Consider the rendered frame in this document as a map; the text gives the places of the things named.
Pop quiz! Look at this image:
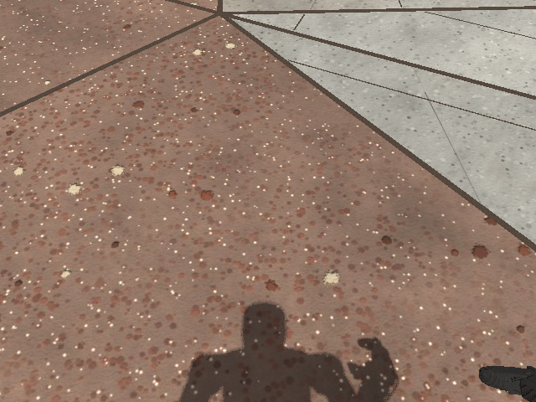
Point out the right robot hand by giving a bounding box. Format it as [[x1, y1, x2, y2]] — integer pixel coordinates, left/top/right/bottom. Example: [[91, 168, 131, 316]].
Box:
[[479, 366, 536, 402]]

